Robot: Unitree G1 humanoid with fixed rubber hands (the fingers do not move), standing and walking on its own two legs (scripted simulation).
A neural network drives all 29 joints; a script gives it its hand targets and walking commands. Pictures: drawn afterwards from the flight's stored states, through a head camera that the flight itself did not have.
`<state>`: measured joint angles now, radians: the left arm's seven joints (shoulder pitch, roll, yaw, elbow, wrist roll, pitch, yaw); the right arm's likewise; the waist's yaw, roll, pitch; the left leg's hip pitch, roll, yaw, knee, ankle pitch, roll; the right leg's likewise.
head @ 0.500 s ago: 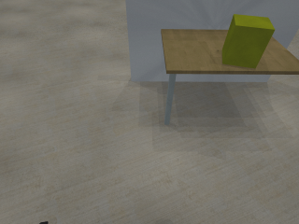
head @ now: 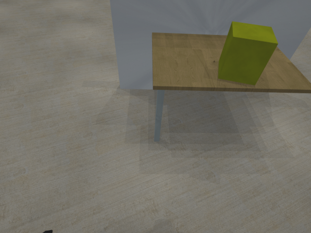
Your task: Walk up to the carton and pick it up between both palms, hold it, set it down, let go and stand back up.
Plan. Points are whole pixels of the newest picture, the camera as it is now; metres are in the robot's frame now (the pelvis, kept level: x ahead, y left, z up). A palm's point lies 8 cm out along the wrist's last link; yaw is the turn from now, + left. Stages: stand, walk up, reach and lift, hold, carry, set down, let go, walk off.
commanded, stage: walk up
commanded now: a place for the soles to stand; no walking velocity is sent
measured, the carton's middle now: (243, 53) +1.06 -0.44 -0.05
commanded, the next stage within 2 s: none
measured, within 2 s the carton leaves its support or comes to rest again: neither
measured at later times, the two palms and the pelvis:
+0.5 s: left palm (100, 221) +0.18 +0.17 -0.13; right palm out of the picture +0.23 -0.49 -0.09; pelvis +0.16 -0.15 -0.01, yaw +0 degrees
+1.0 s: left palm (157, 185) +0.30 +0.02 -0.13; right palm out of the picture +0.34 -0.65 -0.09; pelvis +0.27 -0.30 -0.01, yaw +0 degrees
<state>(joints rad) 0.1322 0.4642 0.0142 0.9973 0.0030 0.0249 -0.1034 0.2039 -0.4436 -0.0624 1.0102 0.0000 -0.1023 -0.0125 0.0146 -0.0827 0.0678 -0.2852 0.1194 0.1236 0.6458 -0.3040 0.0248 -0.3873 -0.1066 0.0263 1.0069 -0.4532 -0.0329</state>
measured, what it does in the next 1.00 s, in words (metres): steps to the right: right foot, then left foot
